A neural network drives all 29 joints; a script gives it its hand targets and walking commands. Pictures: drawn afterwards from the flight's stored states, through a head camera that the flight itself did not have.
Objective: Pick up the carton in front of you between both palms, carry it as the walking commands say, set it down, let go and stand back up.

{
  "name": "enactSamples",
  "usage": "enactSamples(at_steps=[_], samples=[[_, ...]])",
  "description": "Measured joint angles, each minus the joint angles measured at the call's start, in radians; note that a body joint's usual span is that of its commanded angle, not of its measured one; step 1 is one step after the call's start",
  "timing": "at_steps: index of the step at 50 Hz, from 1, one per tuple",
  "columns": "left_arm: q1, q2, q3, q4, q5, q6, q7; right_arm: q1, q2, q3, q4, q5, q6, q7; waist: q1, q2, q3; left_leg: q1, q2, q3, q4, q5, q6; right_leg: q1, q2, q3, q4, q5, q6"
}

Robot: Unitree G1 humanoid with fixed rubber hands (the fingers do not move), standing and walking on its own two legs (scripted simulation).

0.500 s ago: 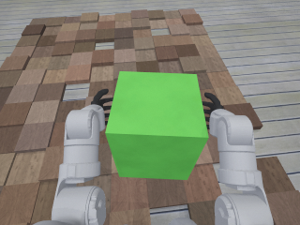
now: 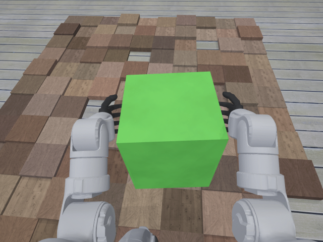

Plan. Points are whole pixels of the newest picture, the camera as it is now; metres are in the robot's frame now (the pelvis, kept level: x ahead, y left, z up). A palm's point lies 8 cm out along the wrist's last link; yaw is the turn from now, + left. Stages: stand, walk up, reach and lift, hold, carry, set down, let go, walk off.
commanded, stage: carry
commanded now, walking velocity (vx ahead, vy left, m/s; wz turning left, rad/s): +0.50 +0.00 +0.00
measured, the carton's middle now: (170, 134) +0.37 +0.03 +0.02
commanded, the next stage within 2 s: none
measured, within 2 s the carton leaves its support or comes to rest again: neither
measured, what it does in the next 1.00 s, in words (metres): walks ahead: left foot, then right foot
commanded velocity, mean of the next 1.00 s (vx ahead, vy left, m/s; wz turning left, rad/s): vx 0.50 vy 0.00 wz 0.00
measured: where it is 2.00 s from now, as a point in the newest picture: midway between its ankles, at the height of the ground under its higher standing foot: (186, 87)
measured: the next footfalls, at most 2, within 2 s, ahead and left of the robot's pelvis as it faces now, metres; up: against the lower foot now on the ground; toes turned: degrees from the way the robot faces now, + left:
left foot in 0.06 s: +0.15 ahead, +0.08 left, +0.00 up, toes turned +4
right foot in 0.44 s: +0.47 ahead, -0.09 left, -0.03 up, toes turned -8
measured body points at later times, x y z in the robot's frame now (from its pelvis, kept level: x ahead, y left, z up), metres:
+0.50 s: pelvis +0.36 -0.03 -0.03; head +0.36 -0.03 +0.42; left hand +0.68 +0.11 +0.11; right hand +0.67 -0.20 +0.10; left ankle +0.15 +0.08 -0.68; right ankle +0.44 -0.08 -0.76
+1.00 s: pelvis +0.69 -0.02 -0.02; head +0.70 -0.02 +0.43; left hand +1.01 +0.11 +0.06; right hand +0.99 -0.19 +0.06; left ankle +0.81 +0.07 -0.73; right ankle +0.50 -0.09 -0.65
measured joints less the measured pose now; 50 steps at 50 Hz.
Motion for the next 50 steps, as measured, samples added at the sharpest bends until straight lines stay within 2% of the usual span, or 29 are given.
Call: enactSamples(at_steps=[2, 3, 4, 5, 7, 9, 13, 18, 20, 22, 23, 25, 27, 29, 34, 38, 41, 44, 45, 46, 47, 48, 50], samples=[[-0.003, 0.005, 0.005, -0.026, -0.012, -0.008, 0.0, 0.011, 0.018, -0.004, -0.045, -0.013, -0.007, 0.0, -0.007, 0.005, 0.011, 0.057, 0.001, 0.023, -0.143, 0.104, 0.007, 0.02, 0.005, -0.024, 0.052, 0.062, 0.005], [-0.006, 0.01, 0.007, -0.037, -0.018, -0.009, 0.0, 0.014, 0.027, -0.006, -0.063, -0.02, -0.01, -0.001, -0.019, 0.005, 0.01, 0.102, -0.002, 0.04, -0.208, 0.151, 0.01, 0.025, 0.005, -0.032, 0.107, 0.059, 0.009], [-0.012, 0.018, 0.008, -0.044, -0.023, -0.011, -0.001, 0.016, 0.037, -0.008, -0.077, -0.027, -0.017, -0.001, -0.03, -0.01, 0.005, 0.13, -0.01, 0.045, -0.23, 0.237, -0.005, 0.016, -0.003, -0.031, 0.185, 0.02, 0.009], [-0.017, 0.024, 0.01, -0.046, -0.026, -0.015, -0.004, 0.02, 0.044, -0.006, -0.085, -0.034, -0.027, -0.001, -0.044, -0.026, 0.0, 0.138, -0.019, 0.05, -0.206, 0.244, -0.012, -0.013, -0.009, -0.015, 0.293, -0.015, 0.014], [-0.017, 0.026, 0.009, -0.045, -0.026, -0.014, -0.007, 0.032, 0.05, -0.005, -0.093, -0.039, -0.029, -0.001, -0.069, -0.023, -0.011, 0.165, -0.022, 0.047, -0.179, 0.171, 0.007, -0.098, 0.002, 0.008, 0.512, -0.059, 0.025], [-0.011, 0.015, 0.003, -0.052, -0.014, 0.004, -0.008, 0.056, 0.047, -0.006, -0.113, -0.032, -0.013, -0.001, -0.09, -0.004, -0.021, 0.218, -0.016, 0.039, -0.212, 0.127, 0.017, -0.169, 0.001, -0.001, 0.583, -0.054, 0.037], [-0.001, -0.024, -0.002, -0.124, 0.017, 0.042, -0.009, 0.095, 0.043, -0.016, -0.203, -0.009, 0.024, -0.003, -0.124, 0.035, -0.017, 0.337, 0.015, 0.02, -0.309, 0.102, 0.008, -0.264, -0.009, -0.035, 0.418, -0.007, 0.059], [0.066, -0.091, 0.004, -0.291, 0.062, 0.065, -0.019, 0.146, 0.081, -0.047, -0.344, -0.004, 0.043, 0.004, -0.136, 0.026, -0.026, 0.492, 0.027, 0.017, -0.378, 0.028, -0.015, -0.296, -0.009, -0.077, 0.102, 0.297, 0.063], [0.115, -0.116, 0.0, -0.355, 0.077, 0.071, -0.024, 0.182, 0.102, -0.048, -0.394, -0.01, 0.048, 0.014, -0.132, 0.015, -0.036, 0.55, 0.027, 0.02, -0.351, -0.018, -0.023, -0.249, -0.003, -0.111, -0.027, 0.426, 0.048], [0.159, -0.139, -0.011, -0.402, 0.088, 0.081, -0.026, 0.229, 0.117, -0.047, -0.442, -0.017, 0.059, 0.025, -0.126, -0.003, -0.048, 0.569, 0.025, 0.026, -0.209, -0.077, -0.025, -0.158, -0.009, -0.149, -0.11, 0.508, 0.037], [0.179, -0.154, -0.018, -0.417, 0.095, 0.08, -0.025, 0.249, 0.114, -0.042, -0.462, -0.02, 0.063, 0.029, -0.115, 0.003, -0.058, 0.542, 0.036, 0.025, -0.082, -0.093, -0.018, -0.13, -0.004, -0.156, -0.086, 0.428, 0.001], [0.209, -0.172, -0.029, -0.43, 0.108, 0.078, -0.026, 0.272, 0.103, -0.033, -0.473, -0.016, 0.074, 0.036, -0.082, 0.032, -0.057, 0.409, 0.038, -0.035, 0.249, -0.102, -0.008, -0.13, 0.017, -0.165, 0.011, 0.279, -0.047], [0.238, -0.164, -0.037, -0.439, 0.104, 0.1, -0.025, 0.293, 0.108, -0.02, -0.475, -0.023, 0.094, 0.037, -0.055, 0.025, -0.055, 0.262, 0.026, -0.057, 0.478, -0.071, 0.011, -0.102, 0.019, -0.159, 0.031, 0.231, -0.056], [0.266, -0.154, -0.035, -0.452, 0.09, 0.118, -0.024, 0.309, 0.125, -0.006, -0.478, -0.041, 0.109, 0.036, -0.035, 0.018, -0.054, 0.133, 0.037, -0.052, 0.539, -0.021, 0.016, -0.059, 0.021, -0.152, 0.011, 0.207, -0.056], [0.311, -0.14, -0.025, -0.432, 0.061, 0.111, -0.027, 0.353, 0.147, 0.024, -0.467, -0.079, 0.102, 0.04, -0.004, 0.007, -0.075, -0.086, 0.092, -0.031, 0.39, 0.072, -0.006, 0.068, 0.022, -0.137, -0.067, 0.148, -0.047], [0.338, -0.133, -0.041, -0.372, 0.063, 0.08, -0.034, 0.389, 0.136, 0.042, -0.426, -0.092, 0.082, 0.046, -0.006, 0.004, -0.1, -0.164, 0.114, 0.004, 0.212, 0.171, -0.016, 0.189, 0.015, -0.121, -0.129, 0.096, -0.029], [0.361, -0.128, -0.059, -0.345, 0.069, 0.057, -0.04, 0.421, 0.128, 0.054, -0.409, -0.092, 0.06, 0.048, -0.02, 0.001, -0.109, -0.165, 0.105, 0.05, 0.066, 0.219, -0.006, 0.284, 0.003, -0.108, -0.169, 0.05, -0.009], [0.374, -0.124, -0.071, -0.345, 0.073, 0.043, -0.043, 0.441, 0.124, 0.062, -0.408, -0.084, 0.038, 0.048, -0.038, -0.008, -0.099, -0.105, 0.066, 0.11, -0.078, 0.289, 0.021, 0.372, -0.021, -0.105, -0.176, -0.007, 0.016], [0.373, -0.119, -0.071, -0.345, 0.073, 0.039, -0.043, 0.441, 0.124, 0.065, -0.4, -0.078, 0.027, 0.045, -0.048, -0.026, -0.088, -0.077, 0.043, 0.114, -0.09, 0.358, 0.052, 0.384, -0.042, -0.112, -0.135, -0.032, 0.024], [0.368, -0.11, -0.069, -0.337, 0.07, 0.035, -0.044, 0.435, 0.125, 0.068, -0.382, -0.074, 0.013, 0.042, -0.062, -0.054, -0.072, -0.051, 0.021, 0.127, -0.078, 0.358, 0.071, 0.374, -0.076, -0.119, -0.051, -0.049, 0.033], [0.361, -0.099, -0.063, -0.332, 0.067, 0.033, -0.044, 0.416, 0.126, 0.07, -0.358, -0.071, 0.004, 0.038, -0.076, -0.07, -0.056, -0.024, 0.007, 0.136, -0.071, 0.31, 0.093, 0.32, -0.105, -0.112, 0.107, 0.043, 0.047], [0.349, -0.085, -0.058, -0.325, 0.062, 0.029, -0.045, 0.389, 0.127, 0.074, -0.334, -0.069, -0.004, 0.029, -0.097, -0.064, -0.041, -0.009, 0.007, 0.135, -0.065, 0.269, 0.117, 0.23, -0.099, -0.076, 0.315, 0.056, 0.061], [0.311, -0.059, -0.048, -0.297, 0.053, 0.018, -0.051, 0.343, 0.119, 0.079, -0.297, -0.062, -0.018, 0.017, -0.131, -0.042, -0.016, 0.024, 0.014, 0.124, -0.081, 0.234, 0.153, 0.039, -0.049, -0.008, 0.677, 0.014, 0.061]])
